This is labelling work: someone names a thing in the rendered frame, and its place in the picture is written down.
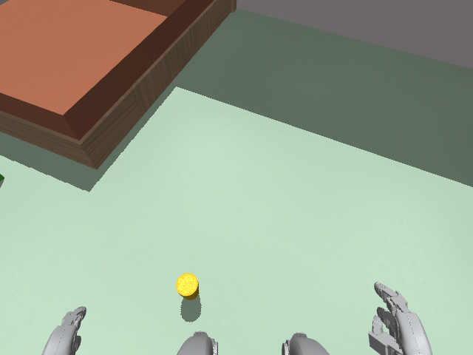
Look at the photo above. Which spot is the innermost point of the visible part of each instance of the bed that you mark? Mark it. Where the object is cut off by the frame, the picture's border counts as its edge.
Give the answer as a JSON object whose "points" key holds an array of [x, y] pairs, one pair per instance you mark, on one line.
{"points": [[77, 75]]}

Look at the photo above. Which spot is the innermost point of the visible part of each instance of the right robot hand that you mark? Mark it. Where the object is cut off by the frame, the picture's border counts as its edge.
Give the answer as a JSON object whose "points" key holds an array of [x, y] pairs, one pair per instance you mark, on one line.
{"points": [[407, 335]]}

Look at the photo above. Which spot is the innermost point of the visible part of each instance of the left robot hand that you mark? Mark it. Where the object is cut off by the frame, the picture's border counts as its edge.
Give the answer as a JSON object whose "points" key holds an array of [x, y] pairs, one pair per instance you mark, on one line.
{"points": [[64, 339]]}

